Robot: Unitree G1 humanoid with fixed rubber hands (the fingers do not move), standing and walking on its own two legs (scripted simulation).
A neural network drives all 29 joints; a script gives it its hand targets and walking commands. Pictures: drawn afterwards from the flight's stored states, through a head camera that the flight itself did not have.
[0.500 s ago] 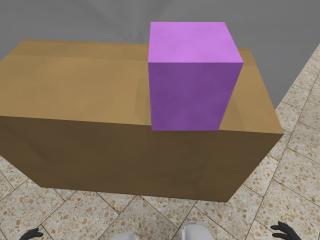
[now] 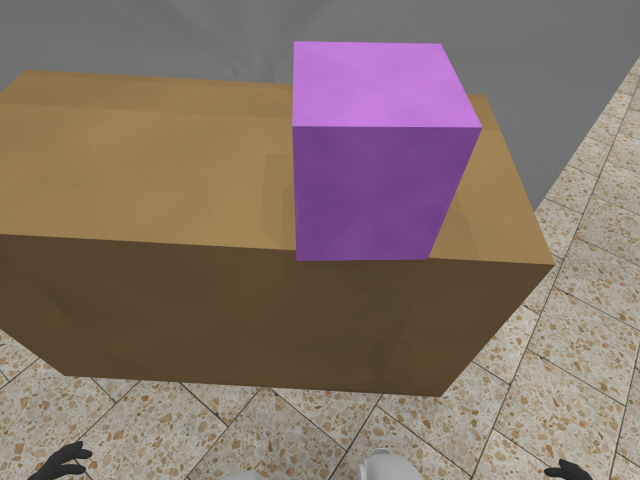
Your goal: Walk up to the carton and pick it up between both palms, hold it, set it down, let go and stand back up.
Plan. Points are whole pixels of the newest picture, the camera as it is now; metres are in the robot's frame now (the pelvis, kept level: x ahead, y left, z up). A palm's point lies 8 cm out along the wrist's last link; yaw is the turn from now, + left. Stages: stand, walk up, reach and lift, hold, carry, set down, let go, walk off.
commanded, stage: walk up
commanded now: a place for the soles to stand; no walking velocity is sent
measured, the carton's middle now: (365, 157) +0.55 -0.04 +0.09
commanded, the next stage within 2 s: none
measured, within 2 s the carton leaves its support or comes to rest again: neither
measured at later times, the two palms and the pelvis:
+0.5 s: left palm out of the picture +0.13 +0.33 -0.08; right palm out of the picture +0.13 -0.31 -0.07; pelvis +0.01 +0.00 -0.01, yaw -1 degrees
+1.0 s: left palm out of the picture +0.13 +0.33 -0.08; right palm out of the picture +0.15 -0.31 -0.07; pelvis +0.02 +0.00 -0.01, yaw -1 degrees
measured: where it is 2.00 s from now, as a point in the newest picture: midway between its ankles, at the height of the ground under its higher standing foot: outside the picture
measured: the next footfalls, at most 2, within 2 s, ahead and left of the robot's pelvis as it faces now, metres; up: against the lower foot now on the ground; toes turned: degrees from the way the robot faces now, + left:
right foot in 0.48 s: +0.09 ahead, -0.15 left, +0.00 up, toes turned -1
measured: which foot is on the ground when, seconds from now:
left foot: down 0.00-1.00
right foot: down 0.00-0.22, up 0.24-0.46, down 0.48-1.00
